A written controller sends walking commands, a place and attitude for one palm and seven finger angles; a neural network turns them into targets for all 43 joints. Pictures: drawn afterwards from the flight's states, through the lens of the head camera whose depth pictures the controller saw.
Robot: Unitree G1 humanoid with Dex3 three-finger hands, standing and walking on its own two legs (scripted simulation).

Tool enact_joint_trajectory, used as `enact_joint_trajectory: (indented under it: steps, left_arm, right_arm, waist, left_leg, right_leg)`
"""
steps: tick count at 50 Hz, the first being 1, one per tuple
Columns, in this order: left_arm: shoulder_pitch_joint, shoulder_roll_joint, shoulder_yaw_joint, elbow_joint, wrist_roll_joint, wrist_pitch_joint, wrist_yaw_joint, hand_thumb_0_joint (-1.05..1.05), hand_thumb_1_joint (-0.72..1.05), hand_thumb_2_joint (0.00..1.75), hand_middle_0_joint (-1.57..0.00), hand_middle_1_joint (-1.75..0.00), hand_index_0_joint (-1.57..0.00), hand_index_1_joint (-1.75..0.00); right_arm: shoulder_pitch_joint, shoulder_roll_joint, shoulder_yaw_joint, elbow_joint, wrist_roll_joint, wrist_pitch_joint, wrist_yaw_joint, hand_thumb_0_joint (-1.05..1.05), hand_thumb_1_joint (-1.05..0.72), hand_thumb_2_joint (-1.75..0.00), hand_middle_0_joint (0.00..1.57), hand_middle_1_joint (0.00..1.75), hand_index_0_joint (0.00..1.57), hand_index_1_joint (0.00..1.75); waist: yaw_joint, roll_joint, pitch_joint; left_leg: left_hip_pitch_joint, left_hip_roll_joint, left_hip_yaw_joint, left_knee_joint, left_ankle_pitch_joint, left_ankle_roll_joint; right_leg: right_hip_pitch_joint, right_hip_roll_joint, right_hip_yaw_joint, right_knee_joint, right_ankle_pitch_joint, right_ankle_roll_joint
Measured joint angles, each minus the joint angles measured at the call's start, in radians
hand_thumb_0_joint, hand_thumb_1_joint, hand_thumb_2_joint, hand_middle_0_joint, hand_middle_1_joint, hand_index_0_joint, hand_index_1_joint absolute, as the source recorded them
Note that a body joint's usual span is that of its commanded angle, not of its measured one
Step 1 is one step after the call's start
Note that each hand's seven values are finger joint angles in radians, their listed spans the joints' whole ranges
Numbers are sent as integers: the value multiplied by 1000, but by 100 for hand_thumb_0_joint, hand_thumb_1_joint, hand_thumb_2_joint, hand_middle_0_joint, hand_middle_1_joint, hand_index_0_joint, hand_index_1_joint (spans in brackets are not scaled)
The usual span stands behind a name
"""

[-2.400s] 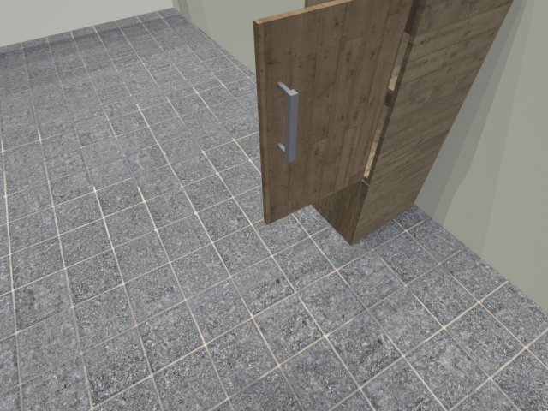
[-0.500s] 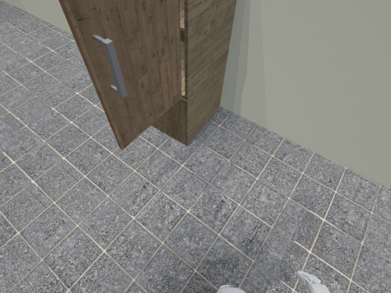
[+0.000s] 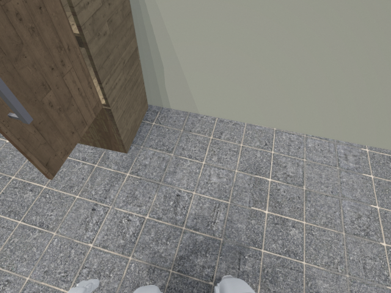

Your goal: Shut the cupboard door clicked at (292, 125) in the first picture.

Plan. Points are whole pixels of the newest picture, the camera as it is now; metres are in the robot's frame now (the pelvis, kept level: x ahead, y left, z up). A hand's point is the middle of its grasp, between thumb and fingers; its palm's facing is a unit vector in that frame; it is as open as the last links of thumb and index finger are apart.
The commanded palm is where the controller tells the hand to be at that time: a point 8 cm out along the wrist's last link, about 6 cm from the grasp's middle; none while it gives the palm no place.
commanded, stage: walk around to get in front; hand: left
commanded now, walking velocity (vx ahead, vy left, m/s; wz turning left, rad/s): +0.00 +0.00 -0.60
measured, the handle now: (0, 95) +0.51 +0.50 +0.05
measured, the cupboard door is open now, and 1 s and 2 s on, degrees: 87 87 87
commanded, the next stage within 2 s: none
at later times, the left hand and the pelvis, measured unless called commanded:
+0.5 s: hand (133, 288) +0.14 +0.15 -0.16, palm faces -0.27 -0.94 -0.22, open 7.4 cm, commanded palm none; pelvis +0.00 -0.02 +0.00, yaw -18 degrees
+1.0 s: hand (170, 268) +0.19 +0.07 -0.16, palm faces -0.55 -0.80 -0.24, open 7.4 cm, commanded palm none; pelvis +0.00 -0.06 +0.01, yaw -36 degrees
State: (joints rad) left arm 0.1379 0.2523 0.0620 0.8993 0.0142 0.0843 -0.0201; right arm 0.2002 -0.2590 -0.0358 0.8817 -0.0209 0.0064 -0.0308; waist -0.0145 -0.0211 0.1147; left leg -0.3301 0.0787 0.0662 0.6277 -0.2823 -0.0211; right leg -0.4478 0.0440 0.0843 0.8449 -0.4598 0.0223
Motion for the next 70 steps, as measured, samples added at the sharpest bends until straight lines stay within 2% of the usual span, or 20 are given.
enact_joint_trajectory:
  steps: [4,7,9,10,13,16,24,29,34,38,40,43,46,51,53,56,60,64,67,70]
  left_arm:
    - [-32,2,9,-8,2,-2,-18,1,90,90,-20,-30,-20,-30]
    - [-39,-6,2,-21,-2,-17,-23,1,90,90,-20,-30,-20,-30]
    - [-33,-4,-3,-28,-3,-31,-24,1,90,90,-20,-30,-20,-30]
    - [-23,7,-5,-35,-1,-43,-22,1,90,90,-20,-30,-20,-30]
    - [-24,-12,-6,-15,0,-51,1,0,90,90,-20,-30,-20,-30]
    - [-8,-23,-5,-4,4,-42,17,0,90,90,-20,-30,-20,-30]
    - [36,-28,0,9,0,-18,16,0,90,90,-20,-30,-21,-30]
    - [3,-4,16,12,3,-7,-6,1,90,90,-20,-30,-20,-30]
    - [-11,-8,15,-4,1,-12,-21,1,90,90,-20,-30,-20,-30]
    - [6,8,6,-20,3,-37,-22,1,90,90,-20,-30,-20,-30]
    - [-2,-5,4,-7,2,-48,-6,0,90,90,-20,-30,-20,-30]
    - [4,-21,2,0,6,-41,12,0,90,90,-20,-30,-20,-30]
    - [16,-23,1,7,9,-37,19,0,90,90,-20,-30,-20,-30]
    - [35,-22,0,13,0,-19,13,1,90,90,-20,-30,-20,-30]
    - [20,-10,4,15,-2,-8,6,1,90,90,-20,-30,-20,-30]
    - [-8,3,16,13,3,-6,-9,1,90,90,-20,-30,-20,-30]
    - [-25,-4,13,-8,0,-11,-21,1,90,90,-20,-30,-20,-30]
    - [-10,7,3,-29,2,-34,-24,1,90,90,-20,-30,-20,-30]
    - [-17,-11,0,-12,2,-47,-3,0,90,90,-20,-30,-20,-30]
    - [-6,-24,0,-4,4,-41,14,0,90,90,-20,-30,-20,-30]
  right_arm:
    - [47,25,15,22,-13,4,4,0,-90,-89,20,30,20,30]
    - [64,26,15,31,-14,8,8,0,-90,-89,20,30,20,30]
    - [75,22,10,29,-7,13,13,0,-90,-89,20,30,20,30]
    - [81,24,6,25,-1,18,16,0,-90,-89,20,30,20,30]
    - [34,3,-10,39,12,50,8,0,-90,-89,20,30,20,30]
    - [-7,3,-18,39,16,55,5,1,-90,-89,20,30,20,30]
    - [-35,24,-5,-11,18,17,6,0,-90,-89,20,30,20,30]
    - [-12,50,15,-3,-7,0,3,0,-90,-89,20,30,20,30]
    - [16,44,15,9,-13,8,6,0,-90,-89,20,30,20,30]
    - [36,29,2,7,-1,23,16,0,-90,-89,20,30,20,30]
    - [11,5,-9,20,10,44,12,0,-90,-89,20,30,20,30]
    - [-25,-11,-20,33,15,58,6,1,-90,-89,20,30,20,30]
    - [-46,-5,-21,22,18,50,7,1,-91,-89,20,30,20,30]
    - [-35,3,-8,-12,17,15,6,0,-90,-89,19,30,20,30]
    - [-27,17,-1,-11,4,3,1,0,-90,-89,20,30,20,30]
    - [2,36,13,-6,-9,-1,2,0,-90,-89,20,30,20,30]
    - [28,35,16,5,-14,10,5,0,-90,-89,20,30,20,30]
    - [49,24,6,3,-3,23,16,0,-90,-89,20,30,20,30]
    - [14,-3,-10,22,11,52,10,0,-90,-89,20,30,20,30]
    - [-17,-8,-17,32,15,60,6,1,-90,-89,20,30,20,30]
  waist:
    - [9,4,-2]
    - [9,34,-2]
    - [6,46,-8]
    - [6,25,-20]
    - [-2,50,4]
    - [-3,39,11]
    - [12,13,-25]
    - [24,-4,-4]
    - [30,35,1]
    - [22,31,-20]
    - [19,53,-5]
    - [15,53,8]
    - [18,20,6]
    - [15,9,-28]
    - [12,-6,-22]
    - [19,-12,-8]
    - [24,25,-1]
    - [16,34,-17]
    - [7,60,6]
    - [8,48,12]
  left_leg:
    - [41,40,20,-64,-2,-17]
    - [57,81,40,-81,6,-37]
    - [50,105,58,-40,-19,-55]
    - [28,97,76,19,-48,-57]
    - [-62,66,-4,287,-216,-51]
    - [-110,21,-22,391,-209,-53]
    - [21,-31,-24,-60,-36,-16]
    - [38,4,9,-59,-5,5]
    - [80,63,47,-98,5,-21]
    - [42,91,89,31,-71,-50]
    - [-23,77,26,216,-207,-46]
    - [-92,30,-20,381,-229,-45]
    - [-89,-8,-12,302,-201,-48]
    - [21,-26,-19,-63,-40,-16]
    - [11,-17,-9,-43,-17,6]
    - [39,9,8,-64,-2,-3]
    - [71,60,34,-93,7,-27]
    - [45,96,80,11,-53,-53]
    - [-49,66,2,273,-230,-47]
    - [-106,21,-19,389,-219,-50]
  right_leg:
    - [-27,-32,-93,150,-37,15]
    - [45,-41,-144,-6,-18,9]
    - [125,-44,-160,-185,105,-7]
    - [154,-60,-135,-259,186,-30]
    - [136,-36,-104,-215,145,-48]
    - [148,-26,-62,-255,163,-45]
    - [110,23,34,-260,191,-25]
    - [-19,-2,-55,127,-38,8]
    - [26,-47,-139,39,-27,16]
    - [150,-70,-133,-256,177,-29]
    - [126,-50,-116,-208,149,-43]
    - [132,-35,-84,-225,150,-41]
    - [140,-32,-35,-270,185,-38]
    - [107,8,15,-251,182,-23]
    - [48,10,-1,-93,31,-12]
    - [-17,-8,-63,134,-43,6]
    - [20,-39,-136,54,-38,12]
    - [144,-60,-142,-246,174,-27]
    - [124,-40,-119,-197,151,-51]
    - [139,-31,-83,-237,157,-50]
